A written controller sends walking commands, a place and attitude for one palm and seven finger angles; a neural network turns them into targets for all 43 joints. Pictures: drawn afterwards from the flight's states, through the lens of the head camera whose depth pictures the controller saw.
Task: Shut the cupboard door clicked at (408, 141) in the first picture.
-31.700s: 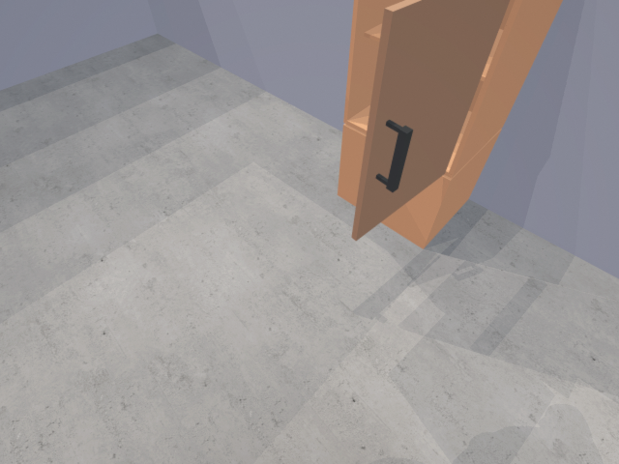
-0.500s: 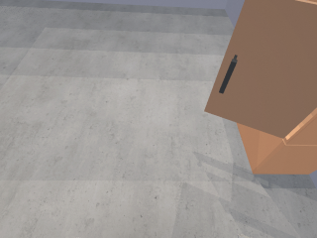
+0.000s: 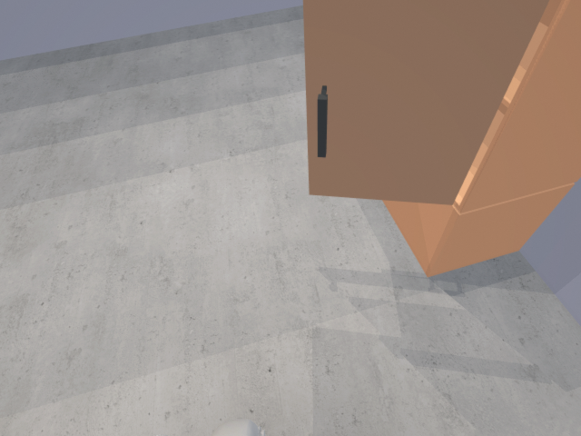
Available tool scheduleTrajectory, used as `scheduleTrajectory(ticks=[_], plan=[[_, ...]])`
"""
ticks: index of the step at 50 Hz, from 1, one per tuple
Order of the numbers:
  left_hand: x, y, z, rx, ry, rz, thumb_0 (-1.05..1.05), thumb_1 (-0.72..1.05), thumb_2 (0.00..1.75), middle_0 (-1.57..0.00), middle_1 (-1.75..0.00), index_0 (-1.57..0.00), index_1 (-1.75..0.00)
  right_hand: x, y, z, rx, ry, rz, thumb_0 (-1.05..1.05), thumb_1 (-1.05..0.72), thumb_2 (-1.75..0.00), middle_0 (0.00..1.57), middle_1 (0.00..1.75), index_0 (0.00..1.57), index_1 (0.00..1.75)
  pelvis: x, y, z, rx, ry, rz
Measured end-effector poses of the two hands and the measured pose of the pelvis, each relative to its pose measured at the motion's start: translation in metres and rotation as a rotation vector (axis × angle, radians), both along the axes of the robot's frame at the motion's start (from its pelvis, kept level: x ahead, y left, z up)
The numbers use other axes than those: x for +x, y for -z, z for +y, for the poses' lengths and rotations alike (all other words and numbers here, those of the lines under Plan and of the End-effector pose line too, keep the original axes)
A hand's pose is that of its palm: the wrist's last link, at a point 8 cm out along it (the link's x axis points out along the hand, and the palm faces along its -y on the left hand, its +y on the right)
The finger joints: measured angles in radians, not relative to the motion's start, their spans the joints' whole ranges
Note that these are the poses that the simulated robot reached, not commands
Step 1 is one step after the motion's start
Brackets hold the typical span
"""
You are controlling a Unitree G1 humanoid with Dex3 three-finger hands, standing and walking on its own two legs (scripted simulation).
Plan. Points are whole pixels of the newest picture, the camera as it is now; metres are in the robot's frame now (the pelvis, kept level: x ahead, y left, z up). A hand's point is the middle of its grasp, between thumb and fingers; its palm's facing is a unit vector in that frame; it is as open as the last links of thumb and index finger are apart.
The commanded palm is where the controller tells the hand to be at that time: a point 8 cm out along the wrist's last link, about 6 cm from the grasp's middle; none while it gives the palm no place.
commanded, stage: take the last steps up to it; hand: left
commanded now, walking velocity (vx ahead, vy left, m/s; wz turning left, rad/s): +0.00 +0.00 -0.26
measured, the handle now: (323, 122) +0.78 -0.04 -0.05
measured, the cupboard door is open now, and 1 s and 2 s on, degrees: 66 66 66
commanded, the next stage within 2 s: come to a stop and stand still in 0.96 s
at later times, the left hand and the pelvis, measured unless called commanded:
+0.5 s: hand (200, 412) +0.18 +0.17 -0.16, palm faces -0.17 -0.97 -0.17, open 7.4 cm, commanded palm none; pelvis +0.08 -0.01 +0.01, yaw -9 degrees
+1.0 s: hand (288, 362) +0.26 +0.03 -0.17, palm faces -0.09 -0.98 -0.16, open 7.3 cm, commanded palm none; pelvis +0.23 -0.13 +0.00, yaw -8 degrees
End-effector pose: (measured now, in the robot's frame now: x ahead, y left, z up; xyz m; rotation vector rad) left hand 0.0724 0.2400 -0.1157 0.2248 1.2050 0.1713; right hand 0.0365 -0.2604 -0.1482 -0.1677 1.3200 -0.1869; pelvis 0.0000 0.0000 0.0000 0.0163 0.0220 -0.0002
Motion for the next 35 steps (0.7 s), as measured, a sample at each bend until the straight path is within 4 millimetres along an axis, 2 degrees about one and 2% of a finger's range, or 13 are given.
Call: scheduleTrajectory(ticks=[6,11,15,19,22,25,28,32,35], plan=[[0.002,0.01,-0.007,-0.048,0.012,0.02,0.01,0.91,0.9,-0.21,-0.3,-0.2,-0.3,0.01,-0.011,0.012,0.0,0.013,-0.032,0.01,-0.91,-0.9,0.2,0.29,0.2,0.3,0.007,-0.003,0.003,-0.005,0.025,0.002],[0.004,0.033,0.005,-0.099,0.006,0.044,0.01,0.91,0.9,-0.21,-0.3,-0.2,-0.3,0.02,-0.014,0.029,-0.029,0.01,-0.093,0.01,-0.91,-0.9,0.2,0.29,0.2,0.3,0.02,0.008,0.016,-0.035,0.049,0.001],[0.019,0.036,0.011,-0.111,0.06,0.096,0.01,0.91,0.9,-0.21,-0.3,-0.2,-0.3,0.007,-0.023,0.036,-0.046,0.057,-0.09,0.01,-0.91,-0.9,0.2,0.29,0.2,0.3,0.032,0.004,0.016,-0.031,0.091,-0.006],[0.05,0.026,0.009,-0.111,0.095,0.083,0.01,0.91,0.9,-0.2,-0.3,-0.2,-0.3,-0.019,-0.031,0.035,-0.049,0.108,-0.007,0.0,-0.91,-0.9,0.2,0.29,0.2,0.3,0.049,-0.006,0.009,-0.042,0.113,-0.004],[0.077,0.02,0.0,-0.102,0.125,0.068,0.01,0.91,0.9,-0.2,-0.3,-0.19,-0.3,-0.037,-0.033,0.031,-0.039,0.152,0.067,0.0,-0.9,-0.9,0.2,0.29,0.2,0.3,0.062,-0.009,0.001,-0.045,0.134,-0.002],[0.108,0.019,-0.017,-0.092,0.17,0.063,0.01,0.91,0.9,-0.2,-0.3,-0.19,-0.3,-0.052,-0.031,0.024,-0.022,0.204,0.135,0.01,-0.9,-0.9,0.2,0.29,0.2,0.3,0.077,-0.007,-0.013,-0.041,0.158,-0.001],[0.145,0.019,-0.043,-0.084,0.221,0.052,0.01,0.91,0.9,-0.2,-0.3,-0.19,-0.3,-0.063,-0.025,0.014,0.006,0.254,0.201,0.01,-0.9,-0.9,0.2,0.29,0.2,0.3,0.094,-0.003,-0.032,-0.032,0.176,0.001],[0.196,0.025,-0.086,-0.067,0.273,-0.003,0.01,0.91,0.9,-0.2,-0.3,-0.19,-0.3,-0.064,-0.005,-0.009,0.055,0.303,0.279,0.01,-0.9,-0.9,0.2,0.29,0.2,0.3,0.123,0.014,-0.067,-0.011,0.184,0.0],[0.215,0.024,-0.114,-0.06,0.255,-0.055,0.01,0.91,0.9,-0.2,-0.3,-0.19,-0.3,-0.042,0.006,-0.033,0.078,0.297,0.305,0.01,-0.91,-0.9,0.2,0.29,0.2,0.3,0.138,0.018,-0.088,-0.017,0.176,-0.012]])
